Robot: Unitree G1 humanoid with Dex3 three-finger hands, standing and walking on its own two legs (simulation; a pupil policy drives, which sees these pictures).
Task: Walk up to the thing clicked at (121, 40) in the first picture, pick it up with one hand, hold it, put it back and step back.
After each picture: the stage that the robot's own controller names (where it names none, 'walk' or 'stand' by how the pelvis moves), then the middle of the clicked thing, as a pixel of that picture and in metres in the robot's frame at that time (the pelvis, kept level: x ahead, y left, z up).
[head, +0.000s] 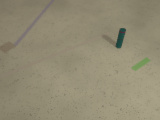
stand; (120, 38) +1.41 -0.42 -0.65
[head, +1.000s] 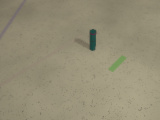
walk; (92, 40) +1.33 +0.00 -0.62
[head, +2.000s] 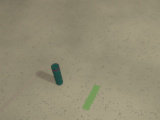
walk; (57, 74) +0.85 +0.29 -0.65
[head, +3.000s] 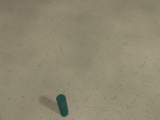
walk; (62, 106) +0.58 +0.21 -0.65
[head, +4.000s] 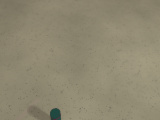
stand; out of the picture +0.44 +0.15 -0.64
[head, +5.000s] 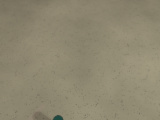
stand; out of the picture +0.42 +0.17 -0.65
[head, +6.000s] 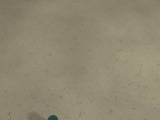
stand; out of the picture +0.40 +0.19 -0.65
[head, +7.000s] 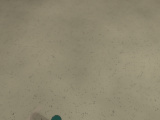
stand; out of the picture +0.42 +0.18 -0.66
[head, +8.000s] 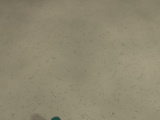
stand; out of the picture +0.42 +0.18 -0.66
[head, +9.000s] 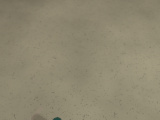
go down; out of the picture +0.40 +0.18 -0.66
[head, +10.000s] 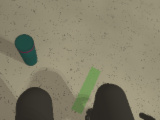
go down; (28, 52) +0.48 +0.19 -0.31
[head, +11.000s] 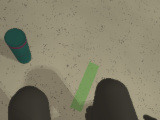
approach; (20, 49) +0.49 +0.21 -0.27
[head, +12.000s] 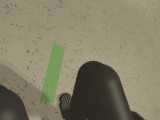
close in; out of the picture +0.48 +0.25 -0.17
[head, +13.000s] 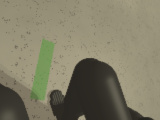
close; out of the picture +0.48 +0.27 -0.16
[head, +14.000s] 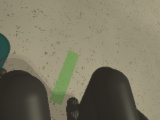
lift; out of the picture +0.37 +0.23 -0.13
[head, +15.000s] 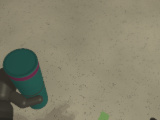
lift; (31, 85) +0.31 +0.16 +0.05
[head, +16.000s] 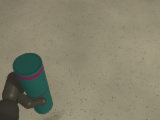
hold; (37, 88) +0.31 +0.15 +0.03
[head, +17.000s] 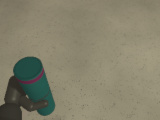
hold; (38, 91) +0.31 +0.15 +0.04
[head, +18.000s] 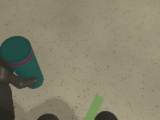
crouch; (27, 68) +0.38 +0.17 -0.02
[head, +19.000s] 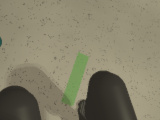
lower; out of the picture +0.50 +0.23 -0.06
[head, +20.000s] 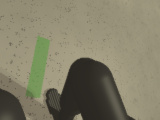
lower; out of the picture +0.46 +0.27 -0.17
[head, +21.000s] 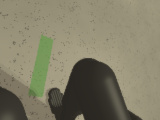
lower; out of the picture +0.46 +0.27 -0.17
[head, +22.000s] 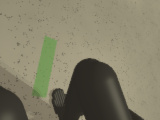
lower; out of the picture +0.46 +0.27 -0.16
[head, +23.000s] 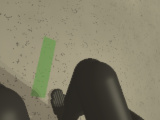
lower; out of the picture +0.46 +0.26 -0.16
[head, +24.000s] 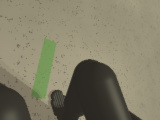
open; out of the picture +0.46 +0.25 -0.17
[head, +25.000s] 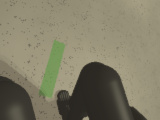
stand; out of the picture +0.45 +0.24 -0.18
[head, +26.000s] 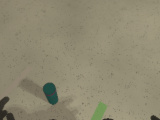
stand; (51, 94) +0.43 +0.16 -0.50
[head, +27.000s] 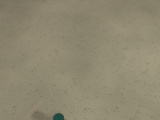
stand; out of the picture +0.42 +0.15 -0.59
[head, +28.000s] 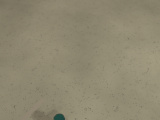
stand; out of the picture +0.40 +0.15 -0.60
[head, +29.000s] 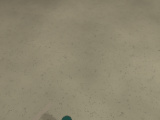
stand; out of the picture +0.44 +0.13 -0.65
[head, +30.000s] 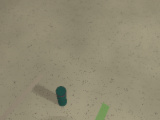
walk; (61, 97) +0.49 +0.12 -0.63
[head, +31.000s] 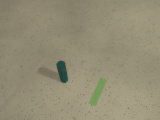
walk; (62, 72) +0.73 +0.20 -0.63
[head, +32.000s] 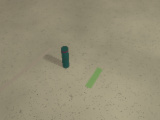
stand; (65, 57) +1.04 +0.17 -0.63
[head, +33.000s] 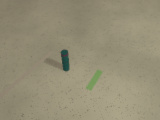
stand; (65, 60) +1.04 +0.19 -0.66
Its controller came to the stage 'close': yes
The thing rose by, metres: 0.69
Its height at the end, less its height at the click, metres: +0.00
